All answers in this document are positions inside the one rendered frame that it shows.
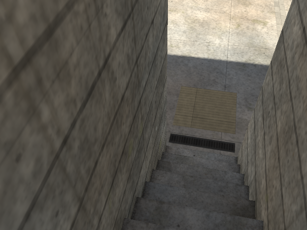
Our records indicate stairs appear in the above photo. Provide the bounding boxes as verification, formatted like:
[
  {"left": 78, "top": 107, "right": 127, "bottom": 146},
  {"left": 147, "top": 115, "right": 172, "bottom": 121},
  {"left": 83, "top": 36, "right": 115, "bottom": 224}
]
[{"left": 121, "top": 146, "right": 264, "bottom": 230}]

